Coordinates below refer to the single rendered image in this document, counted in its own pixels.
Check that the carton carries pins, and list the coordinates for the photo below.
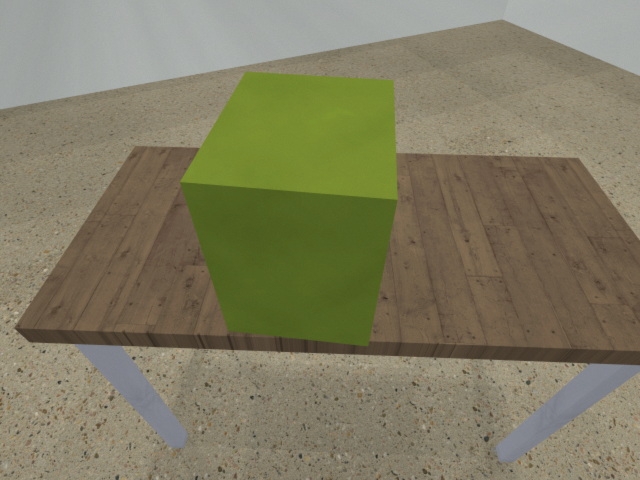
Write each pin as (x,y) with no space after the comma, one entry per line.
(293,195)

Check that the table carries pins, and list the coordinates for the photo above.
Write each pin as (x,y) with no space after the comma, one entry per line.
(490,257)

